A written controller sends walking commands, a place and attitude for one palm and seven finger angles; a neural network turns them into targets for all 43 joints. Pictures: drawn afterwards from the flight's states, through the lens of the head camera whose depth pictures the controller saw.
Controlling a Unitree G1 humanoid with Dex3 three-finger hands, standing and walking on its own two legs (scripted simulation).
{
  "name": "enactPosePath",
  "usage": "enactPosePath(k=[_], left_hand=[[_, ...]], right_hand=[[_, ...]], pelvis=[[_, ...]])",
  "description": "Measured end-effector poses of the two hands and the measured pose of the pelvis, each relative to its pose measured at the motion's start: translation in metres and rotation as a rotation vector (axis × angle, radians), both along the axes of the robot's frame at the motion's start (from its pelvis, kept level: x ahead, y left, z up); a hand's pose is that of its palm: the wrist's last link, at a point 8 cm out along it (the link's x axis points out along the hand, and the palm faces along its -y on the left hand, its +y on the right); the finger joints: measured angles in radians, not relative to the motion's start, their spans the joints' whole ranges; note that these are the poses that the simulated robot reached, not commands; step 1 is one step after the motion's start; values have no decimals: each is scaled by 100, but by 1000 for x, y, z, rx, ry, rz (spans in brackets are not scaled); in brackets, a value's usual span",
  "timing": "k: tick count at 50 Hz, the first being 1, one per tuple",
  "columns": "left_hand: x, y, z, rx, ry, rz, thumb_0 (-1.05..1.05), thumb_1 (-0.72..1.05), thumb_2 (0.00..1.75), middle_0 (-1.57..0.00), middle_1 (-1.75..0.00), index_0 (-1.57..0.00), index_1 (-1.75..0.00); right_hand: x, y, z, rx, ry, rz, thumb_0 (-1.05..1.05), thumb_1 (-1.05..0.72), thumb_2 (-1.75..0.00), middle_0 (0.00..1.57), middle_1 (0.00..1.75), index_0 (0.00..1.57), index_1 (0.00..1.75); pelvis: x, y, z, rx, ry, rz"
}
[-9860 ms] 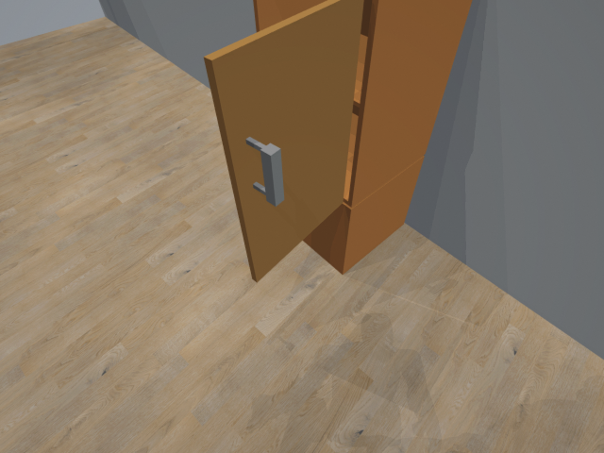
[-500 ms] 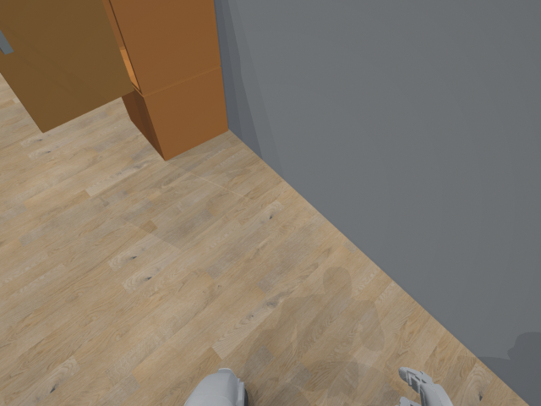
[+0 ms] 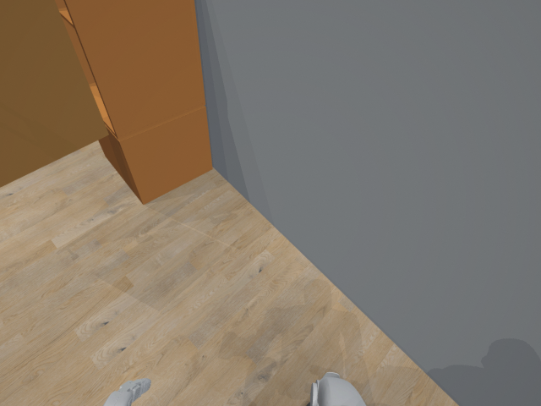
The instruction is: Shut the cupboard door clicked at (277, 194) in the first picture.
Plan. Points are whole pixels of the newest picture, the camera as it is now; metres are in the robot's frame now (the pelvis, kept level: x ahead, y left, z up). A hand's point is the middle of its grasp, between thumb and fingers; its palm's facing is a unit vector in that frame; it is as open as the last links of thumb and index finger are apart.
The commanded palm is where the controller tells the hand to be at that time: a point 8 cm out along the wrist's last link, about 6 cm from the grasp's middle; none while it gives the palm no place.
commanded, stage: walk to a spot facing it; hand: left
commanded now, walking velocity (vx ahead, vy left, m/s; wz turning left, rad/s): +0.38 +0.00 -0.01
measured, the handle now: out of the picture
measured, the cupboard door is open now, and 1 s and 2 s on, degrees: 97 97 97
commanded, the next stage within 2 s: turn to face it in 0.58 s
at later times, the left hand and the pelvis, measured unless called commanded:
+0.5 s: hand (188, 368) +0.21 +0.15 -0.17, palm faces +0.14 -0.97 -0.22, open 7.1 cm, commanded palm none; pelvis +0.23 -0.05 +0.00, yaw +5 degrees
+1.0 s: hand (169, 247) +0.46 +0.23 -0.17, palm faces +0.30 -0.94 -0.16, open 7.4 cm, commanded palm none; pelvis +0.40 +0.03 +0.00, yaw +16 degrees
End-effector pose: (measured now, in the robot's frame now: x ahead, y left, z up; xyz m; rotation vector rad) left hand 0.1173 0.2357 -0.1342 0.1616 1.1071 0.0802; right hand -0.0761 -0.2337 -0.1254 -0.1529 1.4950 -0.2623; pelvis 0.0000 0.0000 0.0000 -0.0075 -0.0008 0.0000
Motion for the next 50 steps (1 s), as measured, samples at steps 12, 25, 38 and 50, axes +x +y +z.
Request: enactPosePath(k=[12,25,38,50], left_hand=[[151,-71,-7,-5,-96,-61,0,91,90,-20,-30,-20,-30],[85,-43,-8,35,230,203,-3,95,90,-20,-30,-20,-30],[124,-16,-38,-78,430,330,0,91,90,-20,-30,-20,-30],[319,40,-9,-12,40,333,0,91,90,-20,-30,-20,-30]], right_hand=[[59,-3,-24,142,207,-97,0,-91,-90,21,30,20,30],[389,-49,-12,49,-257,183,1,-94,-90,20,30,19,30],[584,39,-9,29,-418,390,0,-92,-90,20,30,20,30],[568,31,-3,7,-168,359,-1,-94,-90,21,30,20,30]], pelvis=[[121,-48,-20,9,-5,13],[232,-45,-3,-6,4,89],[347,19,-22,-4,-10,164],[404,27,-2,-21,16,273]])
